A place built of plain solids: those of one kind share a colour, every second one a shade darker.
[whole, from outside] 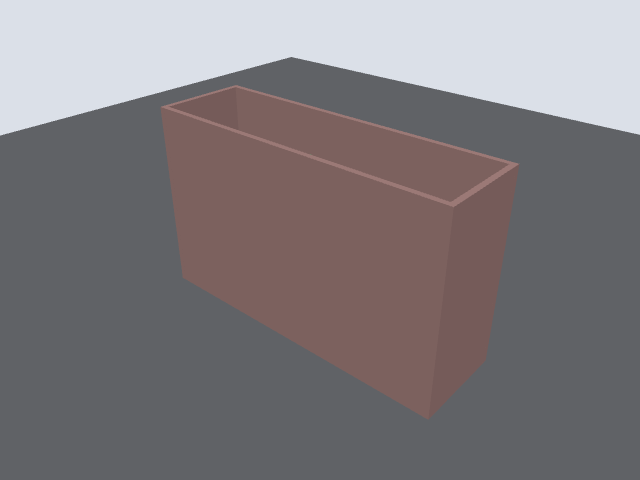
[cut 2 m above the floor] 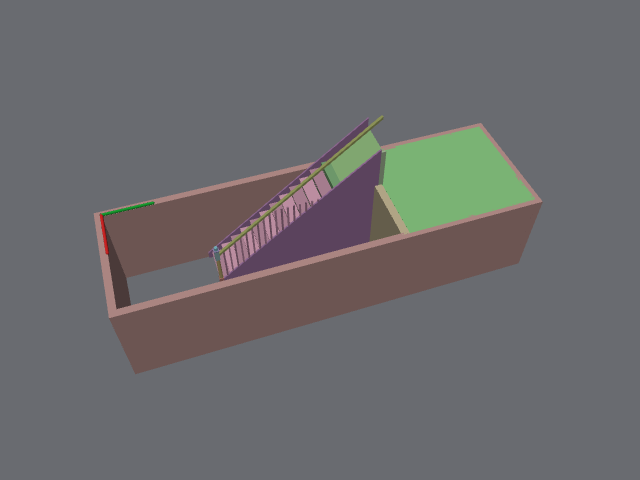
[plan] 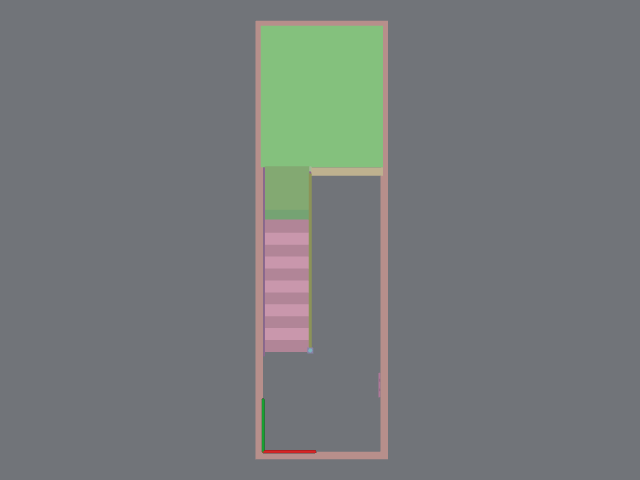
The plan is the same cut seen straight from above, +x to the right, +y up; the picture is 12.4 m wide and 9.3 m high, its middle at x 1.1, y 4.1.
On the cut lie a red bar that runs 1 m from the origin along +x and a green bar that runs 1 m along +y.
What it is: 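A row house's entrance hall, a dwelling of no particular year; the hall below, the landing 2.88 m above it, and between them a joiner's timber flight of 16 risers of about 0.180 m on goings of about 0.231 m, 0.86 m clear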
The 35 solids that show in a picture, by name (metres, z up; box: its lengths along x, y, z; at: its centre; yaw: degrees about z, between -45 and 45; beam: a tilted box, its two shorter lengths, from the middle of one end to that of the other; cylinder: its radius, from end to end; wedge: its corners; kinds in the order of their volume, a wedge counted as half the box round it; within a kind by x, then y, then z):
{
 "upper_1": {"box": [2.37, 2.74, 2.93], "at": [1.14, 6.88, 1.42]},
 "wall_1": {"box": [0.15, 8.5, 5.23], "at": [-0.07, 4.1, 2.56]},
 "wall_2": {"box": [2.57, 0.15, 5.23], "at": [1.14, -0.07, 2.56]},
 "wall_3": {"box": [2.57, 0.15, 5.23], "at": [1.14, 8.28, 2.56]},
 "wall_4": {"box": [0.15, 8.5, 5.23], "at": [2.35, 4.1, 2.56]},
 "carriage_1": {"wedge": [[0.03, 1.99, -0.05], [0.03, 1.99, 0.01], [0.03, 5.53, -0.05], [0.03, 5.53, 2.76], [0.9, 1.99, -0.05], [0.9, 1.99, 0.01], [0.9, 5.53, -0.05], [0.9, 5.53, 2.76]]},
 "upper_edge_1": {"box": [1.39, 0.16, 2.93], "at": [1.62, 5.43, 1.42]},
 "string_1": {"wedge": [[0.0, 1.85, -0.05], [0.0, 1.85, 0.16], [0.0, 5.51, -0.05], [0.0, 5.51, 3.02], [0.03, 1.85, -0.05], [0.03, 1.85, 0.16], [0.03, 5.51, -0.05], [0.03, 5.51, 3.02]]},
 "string_2": {"wedge": [[0.89, 1.96, -0.05], [0.89, 1.96, 0.25], [0.89, 5.43, -0.05], [0.89, 5.43, 2.95], [0.93, 1.96, -0.05], [0.93, 1.96, 0.25], [0.93, 5.43, -0.05], [0.93, 5.43, 2.95]]},
 "rail_1": {"wedge": [[0.88, 2.0, 1.08], [0.88, 2.0, 1.13], [0.88, 5.39, 3.72], [0.88, 5.39, 3.77], [0.94, 2.0, 1.08], [0.94, 2.0, 1.13], [0.94, 5.39, 3.72], [0.94, 5.39, 3.77]]},
 "tread_1": {"wedge": [[0.02, 1.93, 0.12], [0.02, 1.93, 0.18], [0.02, 2.22, 0.12], [0.02, 2.22, 0.18], [0.91, 1.93, 0.12], [0.91, 1.93, 0.18], [0.91, 2.22, 0.12], [0.91, 2.22, 0.18]]},
 "tread_2": {"wedge": [[0.02, 2.16, 0.3], [0.02, 2.16, 0.36], [0.02, 2.45, 0.3], [0.02, 2.45, 0.36], [0.91, 2.16, 0.3], [0.91, 2.16, 0.36], [0.91, 2.45, 0.3], [0.91, 2.45, 0.36]]},
 "tread_3": {"wedge": [[0.02, 2.39, 0.54], [0.02, 2.4, 0.48], [0.02, 2.68, 0.48], [0.02, 2.68, 0.54], [0.91, 2.39, 0.54], [0.91, 2.4, 0.48], [0.91, 2.68, 0.48], [0.91, 2.68, 0.54]]},
 "tread_4": {"wedge": [[0.02, 2.62, 0.72], [0.02, 2.63, 0.66], [0.02, 2.91, 0.66], [0.02, 2.91, 0.72], [0.91, 2.62, 0.72], [0.91, 2.63, 0.66], [0.91, 2.91, 0.66], [0.91, 2.91, 0.72]]},
 "tread_5": {"wedge": [[0.02, 2.86, 0.84], [0.02, 2.86, 0.9], [0.02, 3.14, 0.84], [0.02, 3.14, 0.9], [0.91, 2.86, 0.84], [0.91, 2.86, 0.9], [0.91, 3.14, 0.84], [0.91, 3.14, 0.9]]},
 "tread_6": {"wedge": [[0.02, 3.08, 1.08], [0.02, 3.09, 1.02], [0.02, 3.38, 1.02], [0.02, 3.38, 1.08], [0.91, 3.08, 1.08], [0.91, 3.09, 1.02], [0.91, 3.38, 1.02], [0.91, 3.38, 1.08]]},
 "tread_7": {"wedge": [[0.02, 3.32, 1.2], [0.02, 3.32, 1.26], [0.02, 3.61, 1.2], [0.02, 3.61, 1.26], [0.91, 3.32, 1.2], [0.91, 3.32, 1.25], [0.91, 3.61, 1.2], [0.91, 3.61, 1.26]]},
 "tread_8": {"wedge": [[0.02, 3.55, 1.38], [0.02, 3.55, 1.44], [0.02, 3.84, 1.38], [0.02, 3.84, 1.44], [0.91, 3.55, 1.38], [0.91, 3.55, 1.44], [0.91, 3.84, 1.38], [0.91, 3.84, 1.44]]},
 "tread_9": {"wedge": [[0.02, 3.78, 1.56], [0.02, 3.78, 1.62], [0.02, 4.07, 1.56], [0.02, 4.07, 1.62], [0.91, 3.78, 1.56], [0.91, 3.78, 1.62], [0.91, 4.07, 1.56], [0.91, 4.07, 1.62]]},
 "tread_10": {"wedge": [[0.02, 4.01, 1.74], [0.02, 4.01, 1.8], [0.02, 4.3, 1.74], [0.02, 4.3, 1.8], [0.91, 4.01, 1.74], [0.91, 4.01, 1.8], [0.91, 4.3, 1.74], [0.91, 4.3, 1.8]]},
 "tread_11": {"wedge": [[0.02, 4.24, 1.92], [0.02, 4.24, 1.98], [0.02, 4.53, 1.92], [0.02, 4.53, 1.98], [0.91, 4.24, 1.92], [0.91, 4.24, 1.98], [0.91, 4.53, 1.92], [0.91, 4.53, 1.98]]},
 "riser_1": {"wedge": [[0.02, 4.5, 1.95], [0.02, 4.5, 2.11], [0.02, 4.76, 2.04], [0.02, 4.76, 2.11], [0.91, 4.5, 1.95], [0.91, 4.5, 2.11], [0.91, 4.76, 2.04], [0.91, 4.76, 2.11]]},
 "bal_1": {"box": [0.035, 0.035, 0.83], "at": [0.91, 2.1, 0.76]},
 "bal_2": {"box": [0.035, 0.035, 0.83], "at": [0.91, 2.49, 1.06]},
 "bal_3": {"box": [0.035, 0.035, 0.83], "at": [0.91, 2.61, 1.16]},
 "bal_4": {"box": [0.035, 0.035, 0.83], "at": [0.91, 2.74, 1.26]},
 "bal_5": {"box": [0.035, 0.035, 0.83], "at": [0.91, 2.87, 1.35]},
 "bal_6": {"box": [0.035, 0.035, 0.83], "at": [0.91, 2.99, 1.45]},
 "bal_7": {"box": [0.035, 0.035, 0.83], "at": [0.91, 3.12, 1.55]},
 "bal_8": {"box": [0.035, 0.035, 0.83], "at": [0.91, 3.25, 1.65]},
 "bal_9": {"box": [0.035, 0.035, 0.83], "at": [0.91, 3.38, 1.75]},
 "bal_10": {"box": [0.035, 0.035, 0.83], "at": [0.91, 3.5, 1.85]},
 "apron_1": {"wedge": [[0.89, 5.43, -0.05], [0.89, 5.43, 2.88], [0.89, 5.53, -0.05], [0.89, 5.53, 2.88], [0.93, 5.43, -0.05], [0.93, 5.43, 2.88], [0.93, 5.53, -0.05], [0.93, 5.53, 2.88]]},
 "newel_foot_shaft_1": {"cylinder": 0.04, "from": [0.91, 1.96, 0.35], "to": [0.91, 1.96, 0.96]},
 "newel_foot_block_1": {"box": [0.1, 0.1, 0.27], "at": [0.91, 1.96, 1.1]}
}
